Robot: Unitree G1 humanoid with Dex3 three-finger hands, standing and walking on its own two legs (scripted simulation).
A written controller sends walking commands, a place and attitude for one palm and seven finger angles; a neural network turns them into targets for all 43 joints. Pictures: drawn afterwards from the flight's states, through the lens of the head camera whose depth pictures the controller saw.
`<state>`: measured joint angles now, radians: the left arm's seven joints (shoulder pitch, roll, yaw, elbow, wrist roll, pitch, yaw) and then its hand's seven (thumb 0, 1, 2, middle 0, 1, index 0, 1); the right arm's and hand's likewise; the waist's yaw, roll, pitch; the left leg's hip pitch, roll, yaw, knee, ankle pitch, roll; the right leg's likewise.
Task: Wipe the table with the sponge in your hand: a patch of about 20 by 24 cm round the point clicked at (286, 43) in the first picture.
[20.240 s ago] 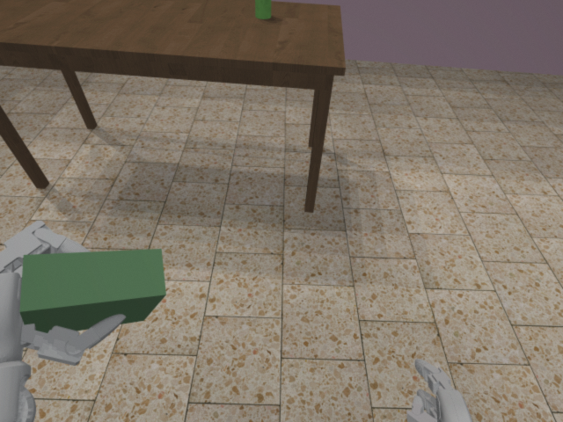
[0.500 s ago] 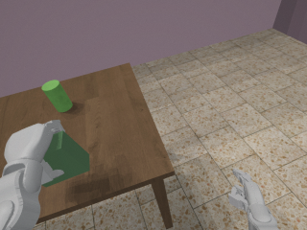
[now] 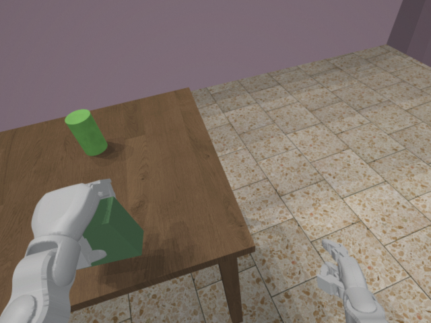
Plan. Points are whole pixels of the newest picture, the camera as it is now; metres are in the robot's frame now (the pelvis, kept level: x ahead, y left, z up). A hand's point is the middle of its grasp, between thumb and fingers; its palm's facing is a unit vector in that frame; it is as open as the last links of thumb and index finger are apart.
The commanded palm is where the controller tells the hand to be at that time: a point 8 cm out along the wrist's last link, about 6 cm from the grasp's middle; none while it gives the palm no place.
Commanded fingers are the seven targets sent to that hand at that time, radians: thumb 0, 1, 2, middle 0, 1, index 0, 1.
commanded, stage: move the sponge above the wiping area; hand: left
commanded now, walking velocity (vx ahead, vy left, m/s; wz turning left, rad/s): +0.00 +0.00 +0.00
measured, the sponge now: (101, 240) +0.21 +0.25 +0.07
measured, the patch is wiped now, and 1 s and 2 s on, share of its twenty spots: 0.00 0.00 0.00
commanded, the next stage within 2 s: lower the sponge onto the table in 1.92 s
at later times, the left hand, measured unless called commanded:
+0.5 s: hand (85, 221) +0.22 +0.26 +0.12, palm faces +0.08 -0.07 -0.99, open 9.5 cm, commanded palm +0.18 +0.26 +0.19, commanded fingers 0.00 0.10 1.30 -1.20 -1.60 -1.20 -1.60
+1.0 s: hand (83, 221) +0.22 +0.27 +0.11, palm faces +0.08 -0.08 -0.99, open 9.5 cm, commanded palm +0.19 +0.26 +0.17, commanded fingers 0.00 0.10 1.30 -1.20 -1.60 -1.20 -1.60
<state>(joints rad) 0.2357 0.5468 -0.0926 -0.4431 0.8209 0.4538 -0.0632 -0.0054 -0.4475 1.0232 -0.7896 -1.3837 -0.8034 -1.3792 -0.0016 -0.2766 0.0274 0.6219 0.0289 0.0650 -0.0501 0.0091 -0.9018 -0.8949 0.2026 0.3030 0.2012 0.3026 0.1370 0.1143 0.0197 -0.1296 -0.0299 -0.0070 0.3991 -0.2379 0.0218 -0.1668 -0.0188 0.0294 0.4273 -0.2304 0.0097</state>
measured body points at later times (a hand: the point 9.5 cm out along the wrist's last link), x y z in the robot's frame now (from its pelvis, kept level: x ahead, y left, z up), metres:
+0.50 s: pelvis +0.00 -0.01 +0.00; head +0.00 -0.05 +0.45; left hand +0.21 +0.26 +0.18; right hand +0.26 -0.20 -0.08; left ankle -0.01 +0.11 -0.74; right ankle +0.00 -0.13 -0.74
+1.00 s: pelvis +0.00 -0.02 +0.00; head +0.00 -0.06 +0.45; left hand +0.21 +0.27 +0.17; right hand +0.24 -0.23 -0.09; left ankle -0.01 +0.11 -0.74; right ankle +0.00 -0.13 -0.74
